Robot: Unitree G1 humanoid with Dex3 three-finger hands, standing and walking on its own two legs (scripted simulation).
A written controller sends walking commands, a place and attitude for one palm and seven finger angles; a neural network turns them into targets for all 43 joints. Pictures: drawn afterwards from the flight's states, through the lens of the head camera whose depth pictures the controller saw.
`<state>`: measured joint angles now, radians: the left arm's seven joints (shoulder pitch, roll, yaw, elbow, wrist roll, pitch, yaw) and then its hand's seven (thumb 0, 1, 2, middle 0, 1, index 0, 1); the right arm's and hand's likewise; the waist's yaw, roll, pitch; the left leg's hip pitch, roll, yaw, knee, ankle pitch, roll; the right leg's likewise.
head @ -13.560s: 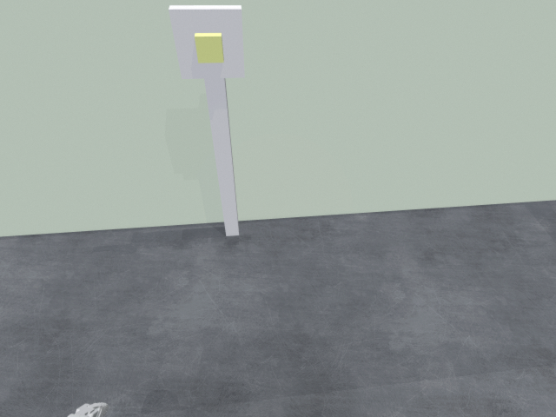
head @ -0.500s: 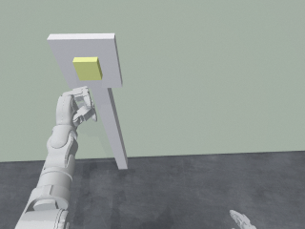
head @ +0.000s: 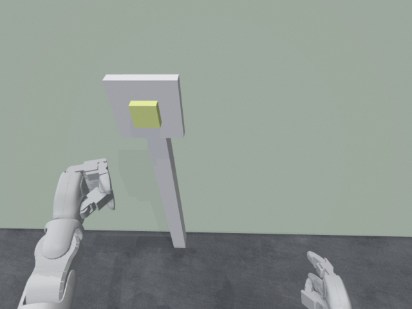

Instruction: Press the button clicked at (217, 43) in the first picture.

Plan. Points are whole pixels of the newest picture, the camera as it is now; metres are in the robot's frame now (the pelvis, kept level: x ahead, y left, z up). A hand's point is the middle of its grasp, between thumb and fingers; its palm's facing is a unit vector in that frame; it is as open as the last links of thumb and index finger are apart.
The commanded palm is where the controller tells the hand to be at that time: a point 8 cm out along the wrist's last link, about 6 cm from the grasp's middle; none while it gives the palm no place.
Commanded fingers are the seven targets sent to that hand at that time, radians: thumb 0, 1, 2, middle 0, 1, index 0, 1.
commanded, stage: draw the hand back to the body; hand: left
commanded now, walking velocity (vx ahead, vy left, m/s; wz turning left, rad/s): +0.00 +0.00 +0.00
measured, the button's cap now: (146, 113) +0.54 +0.20 +0.10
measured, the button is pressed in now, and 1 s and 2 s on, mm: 0 0 0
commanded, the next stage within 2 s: step back with the hand held close in 0.86 s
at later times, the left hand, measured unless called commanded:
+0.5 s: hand (58, 218) +0.20 +0.24 +0.16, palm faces +0.38 -0.85 -0.36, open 3.1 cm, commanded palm +0.15 +0.28 +0.18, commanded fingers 0.00 0.90 0.90 -1.30 -1.50 -1.30 -1.50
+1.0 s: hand (36, 232) +0.18 +0.25 +0.16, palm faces +0.43 -0.83 -0.36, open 3.1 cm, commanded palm +0.13 +0.29 +0.18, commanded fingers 0.00 0.90 0.90 -1.30 -1.50 -1.30 -1.50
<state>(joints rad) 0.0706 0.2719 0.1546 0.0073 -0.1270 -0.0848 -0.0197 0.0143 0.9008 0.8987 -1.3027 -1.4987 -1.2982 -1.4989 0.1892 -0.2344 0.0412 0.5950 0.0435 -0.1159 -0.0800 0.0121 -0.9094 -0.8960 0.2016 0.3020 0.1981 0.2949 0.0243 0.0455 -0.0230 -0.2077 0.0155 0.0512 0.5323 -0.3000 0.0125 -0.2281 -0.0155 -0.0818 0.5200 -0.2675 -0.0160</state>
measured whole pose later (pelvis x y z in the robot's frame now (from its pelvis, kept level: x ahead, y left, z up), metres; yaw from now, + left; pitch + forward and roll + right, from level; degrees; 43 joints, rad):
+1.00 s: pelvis +0.00 +0.01 +0.01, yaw +0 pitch -6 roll -1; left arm 0.53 0.31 0.28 -0.47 -0.05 -0.09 0.12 0.01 0.89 0.90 -1.31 -1.50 -1.30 -1.50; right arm 0.21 -0.20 0.03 0.63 0.00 -0.13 -0.08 0.01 -0.91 -0.90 0.20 0.30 0.20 0.30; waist 0.07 0.06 0.02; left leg -0.07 0.01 0.05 0.43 -0.27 0.02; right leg -0.07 -0.01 -0.08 0.38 -0.21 0.00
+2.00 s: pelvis -0.09 +0.03 -0.01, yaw +0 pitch +5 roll -2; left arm 0.62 0.41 0.43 -0.64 -0.02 -0.28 0.14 0.01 0.89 0.90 -1.31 -1.50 -1.30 -1.50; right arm 0.21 -0.17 0.02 0.60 -0.03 -0.12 -0.06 0.01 -0.91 -0.90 0.20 0.30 0.20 0.30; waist 0.01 -0.03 -0.02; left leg -0.49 -0.01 0.03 0.54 -0.13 0.06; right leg -0.22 0.05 0.02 0.53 -0.36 0.00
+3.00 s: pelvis -0.32 +0.00 -0.01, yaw +1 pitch -2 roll +1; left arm 0.63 0.42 0.38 -0.57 0.00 -0.21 0.16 0.01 0.89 0.90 -1.31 -1.50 -1.30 -1.50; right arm 0.32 -0.17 0.01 0.63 -0.01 -0.13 -0.07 0.01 -0.91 -0.90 0.20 0.30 0.20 0.30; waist -0.05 -0.04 -0.06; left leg -0.32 0.03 0.00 0.64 -0.34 0.00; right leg -0.30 0.02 -0.09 0.62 -0.38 -0.05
